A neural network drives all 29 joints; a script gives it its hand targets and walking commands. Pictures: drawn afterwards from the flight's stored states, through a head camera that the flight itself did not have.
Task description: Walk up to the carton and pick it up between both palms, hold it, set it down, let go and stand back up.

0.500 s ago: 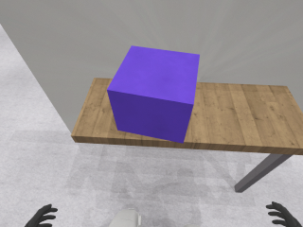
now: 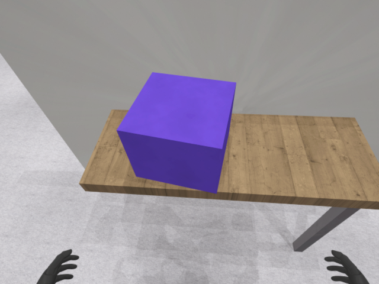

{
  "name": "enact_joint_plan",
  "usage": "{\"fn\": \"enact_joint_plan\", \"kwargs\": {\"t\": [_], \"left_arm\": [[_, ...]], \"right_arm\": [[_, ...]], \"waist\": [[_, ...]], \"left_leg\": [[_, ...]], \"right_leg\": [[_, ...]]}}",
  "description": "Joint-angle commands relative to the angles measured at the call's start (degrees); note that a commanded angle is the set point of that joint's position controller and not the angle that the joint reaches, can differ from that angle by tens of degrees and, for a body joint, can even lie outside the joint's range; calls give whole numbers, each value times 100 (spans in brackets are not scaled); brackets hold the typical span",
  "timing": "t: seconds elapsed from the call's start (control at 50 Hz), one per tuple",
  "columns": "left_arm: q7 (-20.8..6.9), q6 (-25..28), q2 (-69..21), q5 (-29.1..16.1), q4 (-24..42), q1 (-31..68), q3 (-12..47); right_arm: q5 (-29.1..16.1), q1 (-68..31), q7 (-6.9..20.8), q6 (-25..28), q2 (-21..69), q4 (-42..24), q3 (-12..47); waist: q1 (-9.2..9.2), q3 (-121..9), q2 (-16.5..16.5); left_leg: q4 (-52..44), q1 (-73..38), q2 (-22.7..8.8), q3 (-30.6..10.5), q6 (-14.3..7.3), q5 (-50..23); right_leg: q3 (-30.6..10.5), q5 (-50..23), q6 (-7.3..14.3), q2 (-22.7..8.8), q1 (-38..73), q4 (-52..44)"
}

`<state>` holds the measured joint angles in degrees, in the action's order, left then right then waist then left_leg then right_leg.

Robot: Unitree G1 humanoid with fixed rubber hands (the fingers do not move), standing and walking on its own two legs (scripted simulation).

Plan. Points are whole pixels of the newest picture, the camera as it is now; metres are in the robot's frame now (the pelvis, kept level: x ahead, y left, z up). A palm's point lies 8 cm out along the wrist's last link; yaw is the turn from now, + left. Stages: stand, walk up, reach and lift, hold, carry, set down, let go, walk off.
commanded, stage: walk up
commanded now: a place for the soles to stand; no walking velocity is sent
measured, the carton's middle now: (183, 131) +0.51 +0.04 -0.02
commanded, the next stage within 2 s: none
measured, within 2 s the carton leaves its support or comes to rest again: neither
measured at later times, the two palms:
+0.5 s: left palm out of the picture +0.10 +0.35 -0.10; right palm out of the picture +0.13 -0.29 -0.09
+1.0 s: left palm out of the picture +0.11 +0.36 -0.10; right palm out of the picture +0.14 -0.28 -0.09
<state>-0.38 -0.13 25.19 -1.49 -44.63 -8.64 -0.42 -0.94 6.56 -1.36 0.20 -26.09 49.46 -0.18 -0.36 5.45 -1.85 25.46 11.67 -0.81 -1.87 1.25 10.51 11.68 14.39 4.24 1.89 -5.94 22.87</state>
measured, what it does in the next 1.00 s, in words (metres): shifts its weight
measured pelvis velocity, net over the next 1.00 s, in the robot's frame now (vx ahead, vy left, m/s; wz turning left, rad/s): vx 0.03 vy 0.04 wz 0.00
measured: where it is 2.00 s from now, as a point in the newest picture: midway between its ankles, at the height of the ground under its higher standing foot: outside the picture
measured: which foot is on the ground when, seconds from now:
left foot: down 0.00-1.00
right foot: down 0.00-1.00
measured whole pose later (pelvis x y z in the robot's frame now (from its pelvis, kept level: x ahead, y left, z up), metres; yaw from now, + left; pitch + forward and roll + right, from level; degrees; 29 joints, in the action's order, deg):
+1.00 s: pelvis +0.03 +0.04 +0.01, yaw +0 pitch -2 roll +0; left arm -0.1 0.1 22.8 -0.2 -57.7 -8.1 -3.0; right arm -0.6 5.7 -2.1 1.5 -22.7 57.7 -0.7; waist -0.4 3.7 0.4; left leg 20.3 8.4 2.4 -0.6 -2.3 10.3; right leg 10.5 13.5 1.4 -1.0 -2.9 17.9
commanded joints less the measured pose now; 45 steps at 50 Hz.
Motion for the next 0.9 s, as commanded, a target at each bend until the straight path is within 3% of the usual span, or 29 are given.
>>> {"fn": "enact_joint_plan", "kwargs": {"t": [0.0, 0.28, 0.36, 0.88], "left_arm": [[20, 68, 1036, 11, 18, 157, -328], [30, 76, 800, 61, -635, 146, -413], [25, 77, 759, 77, -740, 158, -423], [60, 85, 720, 129, -1054, 99, -447]], "right_arm": [[18, -247, -54, 115, -928, 8, -239], [34, -342, -84, 137, -797, 545, -226], [20, -347, -87, 148, -767, 565, -227], [30, -196, -107, 195, -673, 575, -244]], "waist": [[-18, -509, 411], [6, -527, 72], [-6, -607, 121], [11, -653, 107]], "left_leg": [[-233, -137, -502, -471, -223, -553], [-551, -140, -557, -629, -398, -1100], [-634, -100, -581, -691, -430, -1186], [-718, -179, -629, -763, -464, -1558]], "right_leg": [[-1131, -830, -596, -1411, 110, -882], [-961, -418, -275, -1148, 351, -789], [-984, -381, -188, -1132, 511, -781], [-1016, -747, -179, -1137, 667, -724]]}}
